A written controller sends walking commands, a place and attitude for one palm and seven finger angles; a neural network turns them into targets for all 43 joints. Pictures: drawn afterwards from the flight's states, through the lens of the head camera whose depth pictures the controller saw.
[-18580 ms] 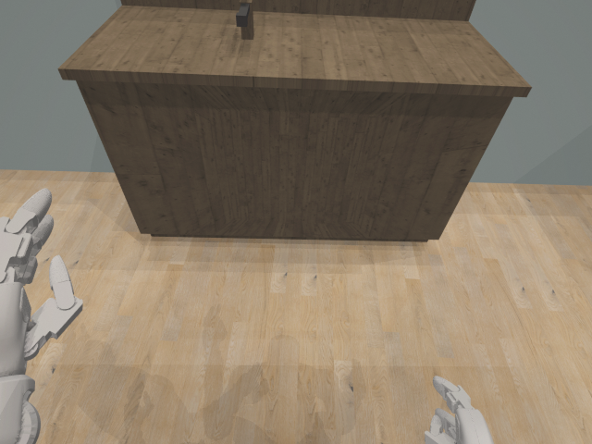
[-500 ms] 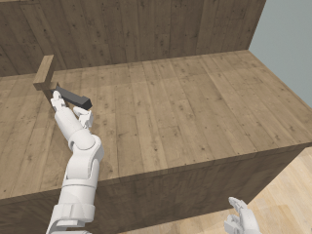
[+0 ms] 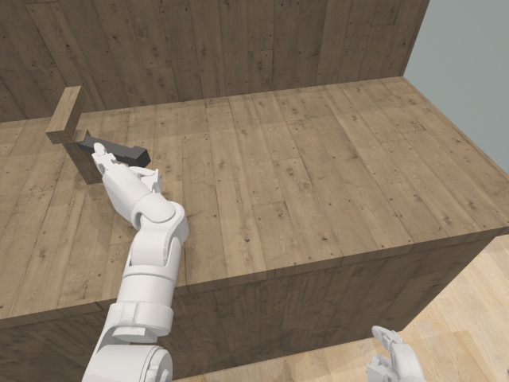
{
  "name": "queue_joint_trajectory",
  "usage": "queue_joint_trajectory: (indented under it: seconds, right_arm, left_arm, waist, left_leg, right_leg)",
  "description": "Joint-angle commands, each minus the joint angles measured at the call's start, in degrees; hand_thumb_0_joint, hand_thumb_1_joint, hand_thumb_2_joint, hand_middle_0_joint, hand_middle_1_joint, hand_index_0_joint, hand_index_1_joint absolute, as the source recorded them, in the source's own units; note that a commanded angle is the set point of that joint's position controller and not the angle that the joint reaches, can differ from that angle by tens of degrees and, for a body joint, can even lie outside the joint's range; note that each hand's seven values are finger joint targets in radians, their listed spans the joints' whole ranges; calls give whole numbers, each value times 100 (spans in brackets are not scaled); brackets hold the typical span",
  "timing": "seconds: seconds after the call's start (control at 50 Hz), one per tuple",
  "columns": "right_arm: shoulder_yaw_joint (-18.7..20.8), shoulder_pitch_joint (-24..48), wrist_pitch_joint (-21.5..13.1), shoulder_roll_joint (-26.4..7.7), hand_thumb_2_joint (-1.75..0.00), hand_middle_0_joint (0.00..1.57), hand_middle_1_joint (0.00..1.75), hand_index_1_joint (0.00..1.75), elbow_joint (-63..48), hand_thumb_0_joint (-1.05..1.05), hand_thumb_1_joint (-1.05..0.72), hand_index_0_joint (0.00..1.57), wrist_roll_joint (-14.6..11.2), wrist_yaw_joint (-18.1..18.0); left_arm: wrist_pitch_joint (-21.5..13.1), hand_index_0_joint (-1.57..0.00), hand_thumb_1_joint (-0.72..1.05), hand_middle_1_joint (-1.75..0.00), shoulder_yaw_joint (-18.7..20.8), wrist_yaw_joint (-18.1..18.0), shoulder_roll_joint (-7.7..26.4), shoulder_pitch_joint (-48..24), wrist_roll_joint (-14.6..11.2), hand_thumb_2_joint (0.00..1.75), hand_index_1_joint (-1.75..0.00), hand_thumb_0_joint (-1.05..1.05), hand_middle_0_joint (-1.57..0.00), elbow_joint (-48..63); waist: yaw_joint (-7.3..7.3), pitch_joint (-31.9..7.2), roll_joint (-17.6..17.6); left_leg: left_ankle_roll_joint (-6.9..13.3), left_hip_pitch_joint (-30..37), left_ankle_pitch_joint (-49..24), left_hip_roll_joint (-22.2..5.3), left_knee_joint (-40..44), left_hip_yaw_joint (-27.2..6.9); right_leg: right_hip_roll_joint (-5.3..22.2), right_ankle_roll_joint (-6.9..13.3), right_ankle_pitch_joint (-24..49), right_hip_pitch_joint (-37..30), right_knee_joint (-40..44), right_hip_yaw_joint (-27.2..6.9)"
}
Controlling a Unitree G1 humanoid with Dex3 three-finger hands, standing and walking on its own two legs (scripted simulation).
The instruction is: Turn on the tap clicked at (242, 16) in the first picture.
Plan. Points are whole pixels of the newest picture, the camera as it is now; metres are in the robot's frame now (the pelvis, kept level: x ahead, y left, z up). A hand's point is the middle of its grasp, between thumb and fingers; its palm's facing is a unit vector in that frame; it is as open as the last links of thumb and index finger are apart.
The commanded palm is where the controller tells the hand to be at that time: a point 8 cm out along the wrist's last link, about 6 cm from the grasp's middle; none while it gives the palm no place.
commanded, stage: push the lever round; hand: left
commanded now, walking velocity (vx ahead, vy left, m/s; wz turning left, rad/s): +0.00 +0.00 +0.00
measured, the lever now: (138, 158) +0.42 +0.25 +0.13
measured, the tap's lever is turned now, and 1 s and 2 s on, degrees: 57 78 78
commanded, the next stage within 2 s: lift the hand up off the lever in 0.50 s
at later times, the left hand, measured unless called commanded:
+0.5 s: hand (166, 162) +0.42 +0.20 +0.13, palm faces +0.80 -0.59 -0.09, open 7.8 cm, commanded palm +0.37 +0.23 +0.13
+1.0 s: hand (151, 157) +0.41 +0.22 +0.14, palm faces +0.79 -0.61 -0.05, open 7.8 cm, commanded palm +0.36 +0.23 +0.14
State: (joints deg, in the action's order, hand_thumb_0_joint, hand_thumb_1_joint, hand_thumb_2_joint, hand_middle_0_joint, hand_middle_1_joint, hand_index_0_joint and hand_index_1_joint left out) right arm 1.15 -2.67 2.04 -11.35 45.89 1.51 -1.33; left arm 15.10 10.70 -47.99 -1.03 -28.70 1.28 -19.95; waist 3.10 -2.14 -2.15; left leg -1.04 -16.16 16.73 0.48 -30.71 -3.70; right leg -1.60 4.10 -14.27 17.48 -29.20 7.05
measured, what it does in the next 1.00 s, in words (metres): stands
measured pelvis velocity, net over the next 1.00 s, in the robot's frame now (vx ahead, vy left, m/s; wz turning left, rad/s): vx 0.01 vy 0.01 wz -0.03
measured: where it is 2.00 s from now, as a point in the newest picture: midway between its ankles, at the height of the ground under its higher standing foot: outside the picture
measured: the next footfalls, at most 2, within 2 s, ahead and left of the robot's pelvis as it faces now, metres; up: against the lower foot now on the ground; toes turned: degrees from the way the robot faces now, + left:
none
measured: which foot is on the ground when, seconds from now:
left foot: down 0.00-1.00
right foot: down 0.00-1.00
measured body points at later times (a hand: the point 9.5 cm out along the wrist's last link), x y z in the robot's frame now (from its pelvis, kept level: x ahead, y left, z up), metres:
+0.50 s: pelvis +0.00 -0.01 +0.00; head +0.01 -0.02 +0.45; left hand +0.37 +0.23 +0.14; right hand +0.15 -0.26 -0.12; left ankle -0.01 +0.13 -0.73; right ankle +0.01 -0.07 -0.73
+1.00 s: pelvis +0.01 +0.01 +0.00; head +0.01 +0.00 +0.45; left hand +0.37 +0.25 +0.15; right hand +0.16 -0.22 -0.12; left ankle -0.01 +0.13 -0.73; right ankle +0.01 -0.07 -0.73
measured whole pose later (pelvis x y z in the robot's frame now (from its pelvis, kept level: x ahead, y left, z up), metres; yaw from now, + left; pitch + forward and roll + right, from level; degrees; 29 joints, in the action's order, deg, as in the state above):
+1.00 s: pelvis +0.01 +0.01 +0.00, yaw -2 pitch +3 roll +0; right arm 2.2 -6.2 1.9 -11.8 45.8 1.4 -0.5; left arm 12.2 15.1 -47.0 1.5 -33.2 1.8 -24.8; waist 1.8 -2.9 -1.8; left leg -0.1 -15.9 16.9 0.5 -29.8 -1.9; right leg -1.6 3.2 -13.5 17.6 -27.9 5.3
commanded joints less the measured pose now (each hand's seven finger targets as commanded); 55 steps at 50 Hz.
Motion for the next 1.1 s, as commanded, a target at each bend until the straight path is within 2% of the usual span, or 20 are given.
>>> queue_joint_trajectory:
  seconds: [0.0, 0.06, 0.1, 0.18, 0.2, 0.28, 0.3, 0.32, 0.4, 0.46, 0.5, 0.58, 0.6, 0.68, 0.8, 0.84, 0.9, 0.94, 1.04, 1.08]
  right_arm:
    - [176, 753, -248, -646, -90, 20, 30, 30, -712, 0, -90, 20, 17, -91]
    - [163, 691, -249, -606, -90, 20, 30, 30, -726, 0, -90, 20, 36, -57]
    - [191, 608, -211, -647, -90, 20, 30, 30, -681, 0, -90, 20, 44, -73]
    - [189, 557, -211, -643, -90, 20, 30, 30, -747, 0, -90, 20, 36, -45]
    - [213, 520, -195, -686, -90, 20, 30, 30, -708, 0, -90, 20, 31, -75]
    - [217, 474, -213, -679, -90, 20, 30, 30, -751, 0, -90, 20, 16, -64]
    - [236, 444, -197, -716, -90, 20, 30, 30, -704, 0, -90, 20, 14, -86]
    - [214, 438, -195, -687, -90, 20, 30, 30, -732, 0, -90, 20, -1, -77]
    - [241, 416, -187, -732, -90, 20, 30, 30, -649, 0, -90, 20, -9, -122]
    - [237, 351, -196, -719, -90, 20, 30, 30, -669, 0, -90, 20, -26, -111]
    - [261, 280, -173, -759, -90, 20, 30, 30, -631, 0, -90, 20, -13, -125]
    - [259, 175, -150, -766, -90, 20, 30, 30, -681, 0, -90, 20, -13, -86]
    - [284, 150, -129, -804, -90, 20, 30, 30, -671, 0, -90, 20, -7, -98]
    - [301, 111, -122, -760, -90, 20, 30, 30, -849, 0, -90, 20, -6, -21]
    - [306, 246, -148, -787, -90, 20, 30, 30, -840, 0, -90, 20, -31, -11]
    - [289, 294, -210, -753, -90, 20, 30, 30, -849, 0, -90, 20, -18, 10]
    - [288, 371, -238, -748, -90, 20, 30, 30, -791, 0, -90, 20, 2, 8]
    - [263, 425, -293, -706, -90, 20, 30, 30, -779, 0, -90, 20, 0, 47]
    - [235, 528, -315, -693, -90, 20, 30, 30, -739, 0, -90, 20, 1, 52]
    - [224, 549, -277, -691, -90, 20, 30, 30, -707, 0, -90, 20, 8, 37]
  left_arm:
    - [-461, -15, 90, -15, 61, -79, 812, -2755, 241, 90, -15, 0, -15, 801]
    - [-567, -15, 90, -15, -99, -108, 636, -2992, 314, 90, -15, 0, -15, 677]
    - [-615, -15, 90, -15, 311, -132, 1054, -2872, 328, 90, -15, 0, -15, 516]
    - [-703, -15, 90, -15, 69, -103, 793, -3088, 318, 90, -15, 0, -15, 471]
    - [-718, -15, 90, -15, 411, -108, 1125, -2906, 303, 90, -15, 0, -15, 320]
    - [-817, -15, 90, -15, 263, -98, 994, -3103, 286, 90, -15, 0, -15, 346]
    - [-814, -15, 90, -15, 603, -109, 1334, -2964, 292, 90, -15, 0, -15, 210]
    - [-818, -15, 90, -15, 416, -77, 1145, -3057, 283, 90, -15, 0, -15, 179]
    - [-858, -15, 90, -15, 744, -90, 1570, -3179, 320, 90, -15, 0, -15, -67]
    - [-897, -15, 90, -15, 636, -74, 1466, -3356, 297, 90, -15, 0, -15, -163]
    - [-922, -15, 90, -15, 934, -98, 1757, -3307, 316, 90, -15, 0, -15, -198]
    - [-893, -15, 90, -15, 821, -79, 1575, -3255, 302, 90, -15, 0, -15, -429]
    - [-910, -15, 90, -15, 1088, -75, 1843, -3115, 318, 90, -15, 0, -15, -392]
    - [-898, -15, 90, -15, 737, -20, 1400, -2923, 265, 90, -15, 0, -15, 210]
    - [-758, -15, 90, -15, 688, 81, 1417, -2886, 235, 90, -15, 0, -15, 563]
    - [-759, -15, 90, -15, 320, 85, 1076, -3169, 230, 90, -15, 0, -15, 752]
    - [-702, -15, 90, -15, 344, 96, 1146, -3131, 264, 90, -15, 0, -15, 950]
    - [-637, -15, 90, -15, -110, 108, 711, -3345, 288, 90, -15, 0, -15, 1009]
    - [-376, -15, 90, -15, -253, 70, 425, -3323, 180, 90, -15, 0, -15, 774]
    - [-256, -15, 90, -15, 6, 3, 631, -3308, 144, 90, -15, 0, -15, 549]
  waist:
    - [-176, -1686, 532]
    - [-223, -1818, 387]
    - [-153, -1857, 275]
    - [-240, -1881, 372]
    - [-191, -1823, 494]
    - [-275, -1881, 569]
    - [-207, -1838, 544]
    - [-275, -1794, 615]
    - [-252, -1630, 502]
    - [-316, -1739, 489]
    - [-249, -1849, 387]
    - [-300, -1884, 542]
    - [-226, -2000, 515]
    - [-208, -2357, 364]
    - [-179, -1947, 363]
    - [-248, -1888, 317]
    - [-184, -1889, 64]
    - [-244, -1855, -98]
    - [-208, -1767, 279]
    - [-172, -1766, 440]
  left_leg:
    - [113, 110, -1025, -84, 254, 201]
    - [129, 102, -1061, -87, 199, 244]
    - [135, 57, -1144, -93, 207, 231]
    - [156, -1, -1185, -103, 146, 259]
    - [179, -80, -1115, -100, 181, 237]
    - [201, -107, -1096, -93, 133, 300]
    - [205, -152, -1054, -93, 178, 283]
    - [216, -173, -955, -95, 202, 311]
    - [235, -306, -663, -102, 225, 312]
    - [236, -323, -627, -110, 217, 334]
    - [237, -318, -806, -106, 214, 322]
    - [229, -351, -988, -128, 190, 361]
    - [233, -309, -1122, -114, 217, 354]
    - [187, 23, -1929, -106, 146, 441]
    - [179, 179, -1933, -137, 289, 389]
    - [161, 320, -1948, -147, 273, 378]
    - [68, 446, -1985, -157, 331, 314]
    - [-10, 593, -2056, -175, 317, 299]
    - [-138, 563, -1911, -163, 425, 221]
    - [-99, 457, -1706, -150, 459, 267]
  right_leg:
    - [405, -284, 552, -836, 592, -489]
    - [438, -293, 710, -871, 550, -512]
    - [432, -277, 852, -948, 527, -528]
    - [492, -331, 1151, -962, 497, -568]
    - [468, -332, 1058, -990, 523, -578]
    - [529, -398, 1268, -1031, 536, -640]
    - [499, -373, 1134, -1048, 552, -639]
    - [516, -413, 1011, -1014, 584, -653]
    - [523, -388, 513, -953, 747, -745]
    - [557, -434, 561, -987, 744, -779]
    - [546, -394, 923, -1107, 651, -758]
    - [576, -443, 1400, -1150, 566, -718]
    - [533, -404, 1495, -1238, 504, -678]
    - [488, -363, 2537, -1468, 253, -558]
    - [375, -262, 1915, -1231, 374, -445]
    - [352, -244, 1712, -1066, 402, -404]
    - [296, -185, 1414, -989, 401, -354]
    - [288, -158, 1278, -805, 405, -322]
    - [256, -161, 1004, -766, 444, -250]
    - [279, -193, 907, -858, 536, -289]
